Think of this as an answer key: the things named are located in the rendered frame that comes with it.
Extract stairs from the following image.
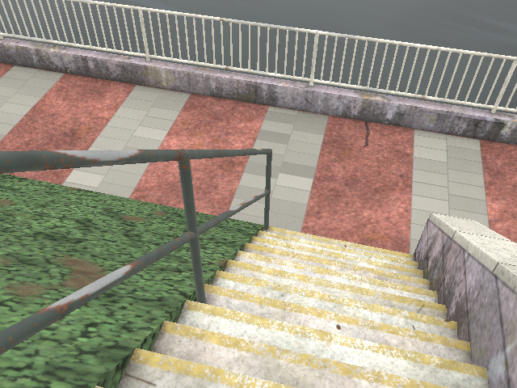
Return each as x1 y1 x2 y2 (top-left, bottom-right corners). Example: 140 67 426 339
95 226 489 388

